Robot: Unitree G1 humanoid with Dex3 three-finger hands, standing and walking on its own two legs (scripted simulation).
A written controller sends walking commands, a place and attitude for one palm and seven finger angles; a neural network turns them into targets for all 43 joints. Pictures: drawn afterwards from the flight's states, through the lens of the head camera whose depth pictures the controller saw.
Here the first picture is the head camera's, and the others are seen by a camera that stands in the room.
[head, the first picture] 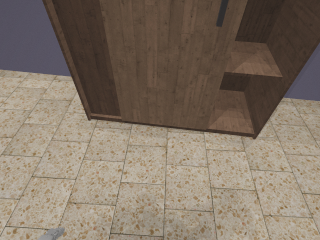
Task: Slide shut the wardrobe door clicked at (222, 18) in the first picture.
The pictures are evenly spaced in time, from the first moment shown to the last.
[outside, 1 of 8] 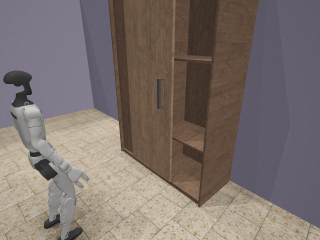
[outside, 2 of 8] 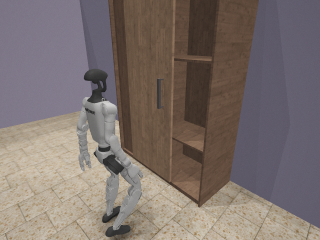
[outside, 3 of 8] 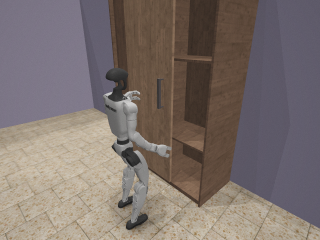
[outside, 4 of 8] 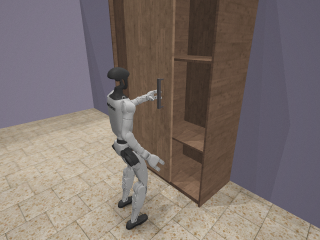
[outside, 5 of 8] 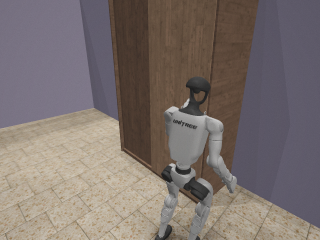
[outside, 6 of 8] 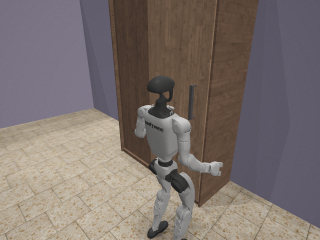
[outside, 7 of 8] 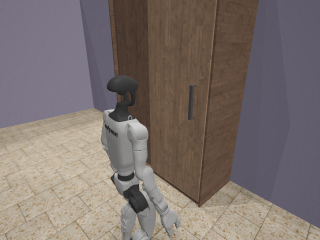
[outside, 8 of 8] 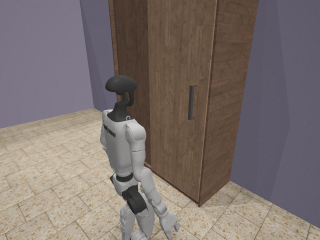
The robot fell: no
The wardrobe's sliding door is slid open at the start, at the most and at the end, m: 0.38 0.38 0.01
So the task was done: yes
